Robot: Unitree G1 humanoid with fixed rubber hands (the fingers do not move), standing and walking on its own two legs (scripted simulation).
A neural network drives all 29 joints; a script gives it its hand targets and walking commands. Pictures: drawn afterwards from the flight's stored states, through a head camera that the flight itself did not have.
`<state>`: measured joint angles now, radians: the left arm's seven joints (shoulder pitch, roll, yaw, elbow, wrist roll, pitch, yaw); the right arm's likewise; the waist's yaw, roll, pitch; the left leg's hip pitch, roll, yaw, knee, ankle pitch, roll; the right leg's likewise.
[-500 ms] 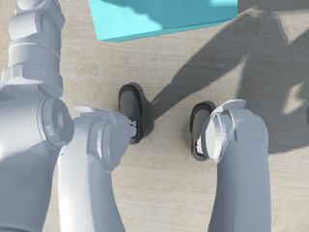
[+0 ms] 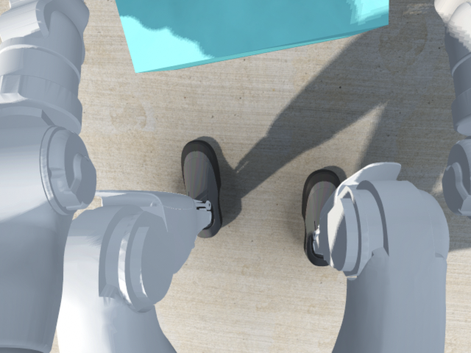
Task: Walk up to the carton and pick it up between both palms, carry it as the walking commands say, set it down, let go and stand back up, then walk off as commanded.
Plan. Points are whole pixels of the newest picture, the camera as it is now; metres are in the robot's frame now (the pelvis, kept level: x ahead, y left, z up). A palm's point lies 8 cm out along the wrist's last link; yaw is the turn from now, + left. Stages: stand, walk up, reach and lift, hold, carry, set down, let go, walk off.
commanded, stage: reach and lift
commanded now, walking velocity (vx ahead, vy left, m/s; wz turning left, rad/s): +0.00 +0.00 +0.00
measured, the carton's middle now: out of the picture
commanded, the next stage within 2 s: none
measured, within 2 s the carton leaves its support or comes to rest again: leaves its support in 1.62 s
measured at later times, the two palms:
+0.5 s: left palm out of the picture +0.56 +0.19 -0.18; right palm out of the picture +0.54 -0.22 -0.21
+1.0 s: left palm out of the picture +0.56 +0.18 -0.18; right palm out of the picture +0.54 -0.20 -0.21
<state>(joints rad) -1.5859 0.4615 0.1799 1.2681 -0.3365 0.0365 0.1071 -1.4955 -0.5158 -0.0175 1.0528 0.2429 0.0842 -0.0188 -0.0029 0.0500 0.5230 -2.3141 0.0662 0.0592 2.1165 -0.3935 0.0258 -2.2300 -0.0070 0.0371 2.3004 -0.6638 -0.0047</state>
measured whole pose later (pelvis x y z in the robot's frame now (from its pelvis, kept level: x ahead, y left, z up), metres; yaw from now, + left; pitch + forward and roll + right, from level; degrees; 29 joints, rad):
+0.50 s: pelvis +0.00 +0.00 +0.00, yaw -1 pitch +33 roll +3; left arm -1.60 0.45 0.14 1.27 -0.34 0.04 0.11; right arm -1.50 -0.50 0.00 1.10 0.24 0.08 -0.01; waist 0.00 0.05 0.52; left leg -2.32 0.07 0.06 2.13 -0.39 0.03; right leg -2.23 -0.01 0.03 2.31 -0.66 0.00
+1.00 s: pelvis +0.00 +0.00 +0.00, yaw -1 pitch +33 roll +3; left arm -1.61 0.43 0.12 1.30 -0.35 0.00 0.12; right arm -1.52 -0.45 0.03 1.09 0.24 0.08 -0.03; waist 0.00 0.05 0.52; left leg -2.32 0.07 0.05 2.13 -0.39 0.03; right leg -2.23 -0.01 0.03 2.31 -0.66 0.00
